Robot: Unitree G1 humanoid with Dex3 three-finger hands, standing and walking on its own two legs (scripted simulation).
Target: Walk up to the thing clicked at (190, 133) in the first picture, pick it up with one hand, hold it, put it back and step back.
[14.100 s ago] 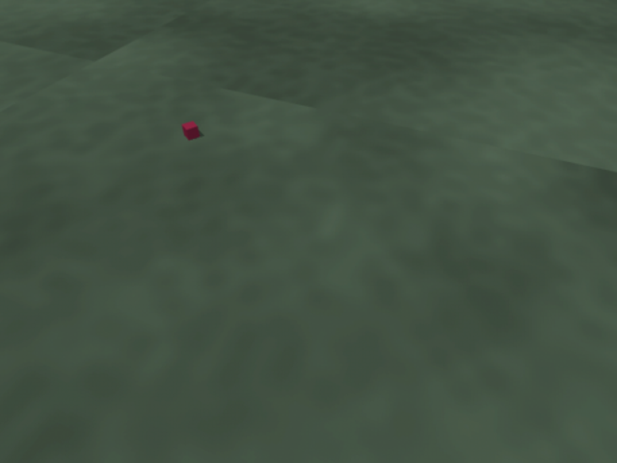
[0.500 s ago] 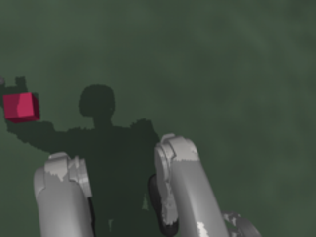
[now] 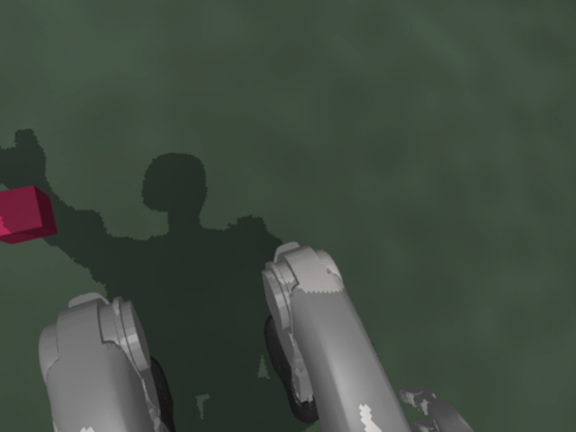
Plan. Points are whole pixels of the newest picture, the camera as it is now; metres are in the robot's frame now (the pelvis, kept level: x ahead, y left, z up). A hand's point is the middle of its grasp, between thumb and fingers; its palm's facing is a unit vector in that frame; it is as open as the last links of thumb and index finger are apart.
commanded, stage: approach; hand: left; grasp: from above
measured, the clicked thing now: (22, 215) +0.48 +0.30 -0.30
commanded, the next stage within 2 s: rest palm in 0.44 s
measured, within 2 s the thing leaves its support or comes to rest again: neither
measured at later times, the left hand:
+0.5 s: hand out of the picture +0.47 +0.34 -0.15, palm faces -0.33 -0.02 -0.94, open 14.0 cm
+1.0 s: hand out of the picture +0.44 +0.31 -0.23, palm faces -0.40 -0.10 -0.91, open 14.0 cm
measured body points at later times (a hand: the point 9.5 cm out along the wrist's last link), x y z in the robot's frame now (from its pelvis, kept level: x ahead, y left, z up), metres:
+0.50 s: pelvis -0.01 +0.01 -0.01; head +0.22 +0.09 +0.37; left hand +0.48 +0.33 -0.10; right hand +0.10 -0.27 -0.11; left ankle +0.07 +0.13 -0.30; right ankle +0.10 -0.12 -0.30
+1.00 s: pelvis +0.00 +0.00 -0.03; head +0.24 +0.11 +0.33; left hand +0.45 +0.31 -0.18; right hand +0.04 -0.28 -0.10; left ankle +0.07 +0.13 -0.30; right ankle +0.10 -0.12 -0.30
